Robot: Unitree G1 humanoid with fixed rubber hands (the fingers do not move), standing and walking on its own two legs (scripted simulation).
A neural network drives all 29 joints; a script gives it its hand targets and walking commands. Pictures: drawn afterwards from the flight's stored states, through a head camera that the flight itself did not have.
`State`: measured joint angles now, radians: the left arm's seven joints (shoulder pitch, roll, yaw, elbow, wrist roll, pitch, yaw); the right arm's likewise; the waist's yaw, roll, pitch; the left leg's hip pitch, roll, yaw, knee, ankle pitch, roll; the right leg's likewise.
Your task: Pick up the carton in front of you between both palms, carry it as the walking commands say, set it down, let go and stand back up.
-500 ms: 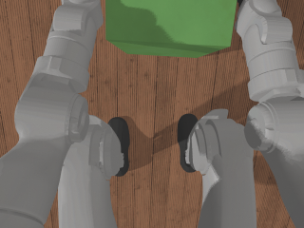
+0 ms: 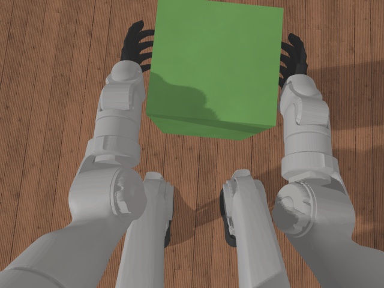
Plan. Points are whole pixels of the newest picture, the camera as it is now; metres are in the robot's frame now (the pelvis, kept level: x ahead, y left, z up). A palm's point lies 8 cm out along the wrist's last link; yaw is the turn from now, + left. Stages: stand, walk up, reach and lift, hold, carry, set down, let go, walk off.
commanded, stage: reach and lift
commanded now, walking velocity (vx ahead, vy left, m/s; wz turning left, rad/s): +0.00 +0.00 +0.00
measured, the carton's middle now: (209, 85) +0.51 -0.03 -0.13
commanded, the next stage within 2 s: none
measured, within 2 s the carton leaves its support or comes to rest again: neither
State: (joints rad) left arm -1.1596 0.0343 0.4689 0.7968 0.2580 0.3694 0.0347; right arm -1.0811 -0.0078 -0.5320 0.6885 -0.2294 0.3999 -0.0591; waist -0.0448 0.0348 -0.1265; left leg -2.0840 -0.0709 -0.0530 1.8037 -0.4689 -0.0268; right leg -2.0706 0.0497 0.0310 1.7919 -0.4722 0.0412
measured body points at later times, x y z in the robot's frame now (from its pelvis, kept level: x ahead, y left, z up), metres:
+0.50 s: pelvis +0.04 +0.00 +0.13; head +0.21 +0.01 +0.54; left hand +0.48 +0.14 +0.09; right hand +0.47 -0.17 +0.09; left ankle +0.12 +0.12 -0.44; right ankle +0.12 -0.13 -0.44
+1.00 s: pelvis +0.09 +0.00 +0.26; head +0.14 +0.00 +0.70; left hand +0.43 +0.15 +0.24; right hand +0.43 -0.16 +0.24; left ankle +0.12 +0.12 -0.44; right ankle +0.12 -0.13 -0.44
